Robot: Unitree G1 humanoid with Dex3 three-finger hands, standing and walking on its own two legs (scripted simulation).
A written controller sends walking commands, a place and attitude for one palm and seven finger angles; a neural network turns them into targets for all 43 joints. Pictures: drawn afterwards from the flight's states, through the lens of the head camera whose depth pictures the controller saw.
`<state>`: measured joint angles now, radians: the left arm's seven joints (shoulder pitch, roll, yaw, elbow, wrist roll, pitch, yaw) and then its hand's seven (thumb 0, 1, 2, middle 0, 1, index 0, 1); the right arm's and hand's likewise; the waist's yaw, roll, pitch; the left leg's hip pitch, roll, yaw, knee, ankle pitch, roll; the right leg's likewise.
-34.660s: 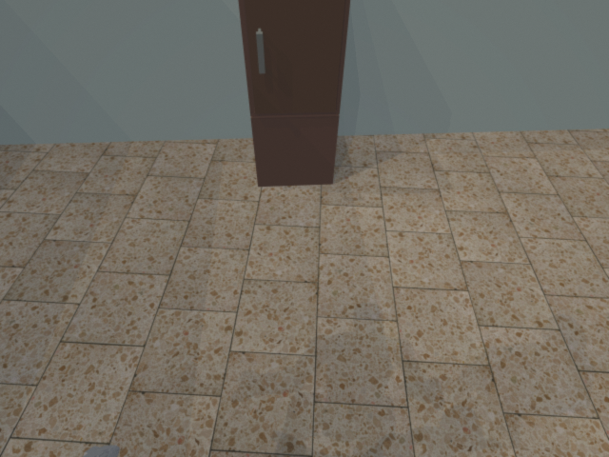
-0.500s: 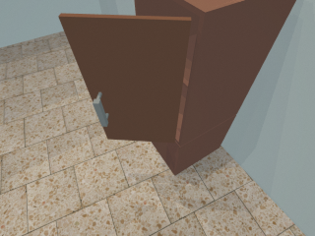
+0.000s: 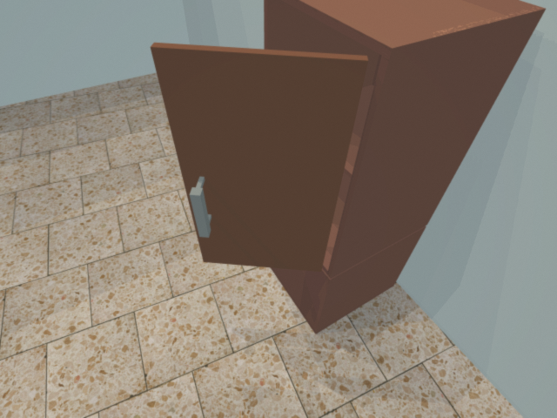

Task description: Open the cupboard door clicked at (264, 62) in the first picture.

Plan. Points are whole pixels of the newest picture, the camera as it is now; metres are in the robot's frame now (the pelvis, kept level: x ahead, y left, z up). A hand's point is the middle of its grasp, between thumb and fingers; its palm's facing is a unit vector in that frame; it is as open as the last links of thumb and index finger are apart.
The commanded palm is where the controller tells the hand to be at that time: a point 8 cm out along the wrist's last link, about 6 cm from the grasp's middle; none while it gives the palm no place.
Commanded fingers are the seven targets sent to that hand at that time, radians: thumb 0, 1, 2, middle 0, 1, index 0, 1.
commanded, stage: come to a stop and stand still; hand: left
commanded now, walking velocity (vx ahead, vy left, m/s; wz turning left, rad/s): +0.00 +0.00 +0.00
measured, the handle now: (203, 207) +0.54 +0.20 -0.07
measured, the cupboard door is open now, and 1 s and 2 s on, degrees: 54 54 54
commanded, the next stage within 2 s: look again from close up in 0.60 s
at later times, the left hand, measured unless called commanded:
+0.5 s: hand out of the picture +0.05 +0.20 -0.14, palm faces -0.03 -0.96 -0.29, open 7.4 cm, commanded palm none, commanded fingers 0.00 0.90 0.90 -0.20 -0.30 -0.20 -0.30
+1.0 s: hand out of the picture +0.02 +0.18 -0.15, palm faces -0.01 -0.97 -0.26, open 7.4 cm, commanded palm none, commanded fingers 0.00 0.90 0.90 -0.20 -0.30 -0.20 -0.30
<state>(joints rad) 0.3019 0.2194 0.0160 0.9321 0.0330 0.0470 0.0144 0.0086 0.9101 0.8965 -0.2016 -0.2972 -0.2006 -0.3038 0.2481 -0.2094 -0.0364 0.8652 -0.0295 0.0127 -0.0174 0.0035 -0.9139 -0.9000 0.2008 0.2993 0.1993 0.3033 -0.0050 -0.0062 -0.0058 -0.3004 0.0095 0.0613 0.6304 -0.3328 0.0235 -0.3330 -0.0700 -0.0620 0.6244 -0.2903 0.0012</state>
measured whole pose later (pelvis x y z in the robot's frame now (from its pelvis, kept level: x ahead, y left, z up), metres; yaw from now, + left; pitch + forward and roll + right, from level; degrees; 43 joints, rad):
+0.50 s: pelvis -0.02 -0.01 +0.01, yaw -1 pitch -2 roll +1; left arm 0.24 0.25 0.00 0.98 0.02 0.01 0.01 0.01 0.90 0.90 -0.20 -0.30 -0.20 -0.30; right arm 0.25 -0.27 -0.03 1.00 -0.02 -0.01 0.00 0.00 -0.91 -0.90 0.20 0.30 0.20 0.30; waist -0.01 0.01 0.00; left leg -0.22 0.01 0.08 0.47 -0.23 0.01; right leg -0.27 -0.07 -0.05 0.51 -0.21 0.02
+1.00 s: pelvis -0.01 -0.03 +0.02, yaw +0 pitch -2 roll +1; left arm 0.24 0.22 -0.01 1.08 0.01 0.00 0.02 0.01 0.90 0.90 -0.20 -0.30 -0.20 -0.30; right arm 0.25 -0.22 -0.01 1.11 -0.01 -0.01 0.00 0.00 -0.91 -0.90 0.20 0.30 0.20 0.30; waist -0.01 0.01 0.02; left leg -0.17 0.03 0.05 0.40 -0.19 -0.02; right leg -0.22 -0.04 -0.08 0.42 -0.17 0.00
